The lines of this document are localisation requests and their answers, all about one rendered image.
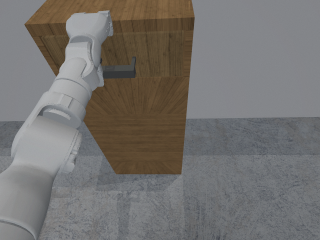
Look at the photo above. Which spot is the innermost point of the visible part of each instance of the drawer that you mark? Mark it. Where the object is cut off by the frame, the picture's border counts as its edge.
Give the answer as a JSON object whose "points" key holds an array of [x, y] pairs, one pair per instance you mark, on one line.
{"points": [[158, 53]]}

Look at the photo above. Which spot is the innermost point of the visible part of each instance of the robot left hand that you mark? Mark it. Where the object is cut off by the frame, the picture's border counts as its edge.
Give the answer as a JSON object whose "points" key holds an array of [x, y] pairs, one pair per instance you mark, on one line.
{"points": [[99, 25]]}

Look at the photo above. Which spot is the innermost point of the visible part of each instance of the handle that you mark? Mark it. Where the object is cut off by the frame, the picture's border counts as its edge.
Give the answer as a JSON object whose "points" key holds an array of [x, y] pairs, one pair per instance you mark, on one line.
{"points": [[119, 71]]}

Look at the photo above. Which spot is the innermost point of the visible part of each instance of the cabinet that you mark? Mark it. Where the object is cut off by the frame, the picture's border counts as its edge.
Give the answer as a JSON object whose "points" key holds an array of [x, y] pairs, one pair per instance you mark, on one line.
{"points": [[138, 123]]}

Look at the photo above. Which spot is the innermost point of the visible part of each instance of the left robot upper arm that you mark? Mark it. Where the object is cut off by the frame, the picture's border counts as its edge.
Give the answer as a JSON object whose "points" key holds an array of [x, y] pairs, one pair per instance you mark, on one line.
{"points": [[47, 149]]}

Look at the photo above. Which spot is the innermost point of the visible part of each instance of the robot left forearm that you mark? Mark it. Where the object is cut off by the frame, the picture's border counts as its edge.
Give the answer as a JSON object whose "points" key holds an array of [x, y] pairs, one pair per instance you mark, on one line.
{"points": [[67, 98]]}

